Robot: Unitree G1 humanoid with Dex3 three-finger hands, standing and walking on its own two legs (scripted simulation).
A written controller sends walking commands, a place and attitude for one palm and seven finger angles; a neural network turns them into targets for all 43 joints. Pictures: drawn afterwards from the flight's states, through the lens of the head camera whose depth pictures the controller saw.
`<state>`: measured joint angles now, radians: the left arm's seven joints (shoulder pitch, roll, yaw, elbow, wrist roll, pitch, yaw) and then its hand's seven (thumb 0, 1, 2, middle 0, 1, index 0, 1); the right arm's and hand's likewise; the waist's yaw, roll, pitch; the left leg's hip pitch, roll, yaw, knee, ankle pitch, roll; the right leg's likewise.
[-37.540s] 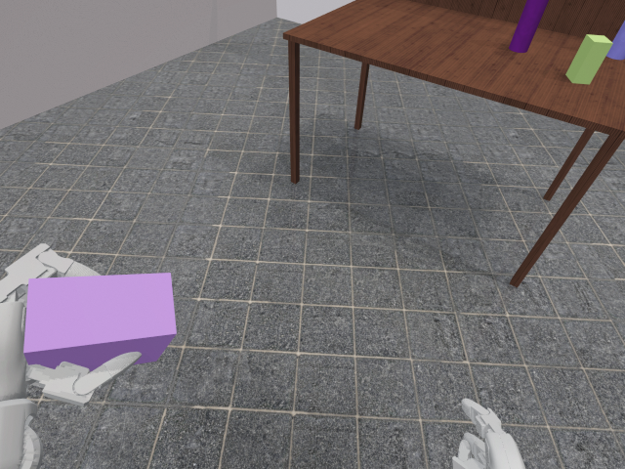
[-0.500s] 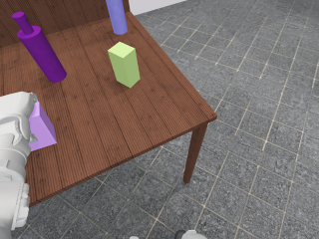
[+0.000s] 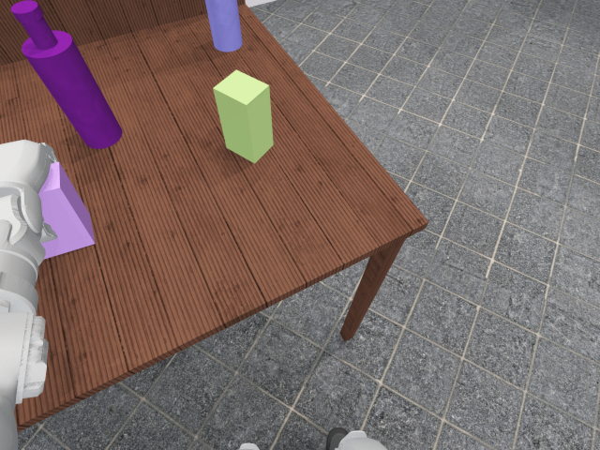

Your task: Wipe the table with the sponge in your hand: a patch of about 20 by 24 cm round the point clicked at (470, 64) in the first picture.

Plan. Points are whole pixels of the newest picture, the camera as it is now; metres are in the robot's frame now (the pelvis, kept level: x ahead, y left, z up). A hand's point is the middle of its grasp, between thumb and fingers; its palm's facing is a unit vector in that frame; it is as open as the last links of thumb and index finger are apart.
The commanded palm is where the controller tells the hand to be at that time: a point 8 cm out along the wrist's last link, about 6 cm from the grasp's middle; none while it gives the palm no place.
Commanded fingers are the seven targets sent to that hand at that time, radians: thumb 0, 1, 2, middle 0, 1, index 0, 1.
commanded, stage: slide back across to the first lane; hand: left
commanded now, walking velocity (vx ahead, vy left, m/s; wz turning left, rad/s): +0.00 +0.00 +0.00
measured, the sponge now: (40, 224) +0.41 +0.37 +0.02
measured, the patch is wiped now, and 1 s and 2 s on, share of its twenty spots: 1.00 1.00 1.00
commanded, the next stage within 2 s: wipe back along the first lane in 0.58 s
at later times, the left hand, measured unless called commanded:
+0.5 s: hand (1, 204) +0.42 +0.40 +0.06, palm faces -0.11 -0.04 -0.99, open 9.8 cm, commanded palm +0.39 +0.41 +0.10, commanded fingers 0.00 0.10 1.30 -1.20 -1.60 -1.20 -1.60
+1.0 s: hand out of the picture +0.37 +0.42 +0.06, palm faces -0.09 -0.02 -1.00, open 9.8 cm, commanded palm +0.34 +0.40 +0.09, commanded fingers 0.00 0.10 1.30 -1.20 -1.60 -1.20 -1.60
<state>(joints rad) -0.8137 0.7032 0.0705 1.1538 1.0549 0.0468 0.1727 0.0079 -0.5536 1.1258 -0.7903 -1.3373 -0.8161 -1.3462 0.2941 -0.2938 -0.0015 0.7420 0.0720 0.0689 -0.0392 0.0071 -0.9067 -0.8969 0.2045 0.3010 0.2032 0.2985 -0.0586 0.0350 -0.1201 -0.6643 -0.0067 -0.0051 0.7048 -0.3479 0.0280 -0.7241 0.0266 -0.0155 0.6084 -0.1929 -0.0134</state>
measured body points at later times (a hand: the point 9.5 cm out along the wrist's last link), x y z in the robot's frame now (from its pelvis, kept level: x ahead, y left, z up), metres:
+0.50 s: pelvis +0.03 +0.02 +0.01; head +0.10 +0.03 +0.46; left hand +0.42 +0.40 +0.11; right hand +0.13 -0.25 -0.11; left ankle -0.02 +0.10 -0.72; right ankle +0.05 -0.11 -0.72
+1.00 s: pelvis +0.04 +0.03 +0.01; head +0.11 +0.03 +0.46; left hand +0.37 +0.42 +0.11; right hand +0.16 -0.24 -0.11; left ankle -0.02 +0.10 -0.72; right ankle +0.05 -0.11 -0.72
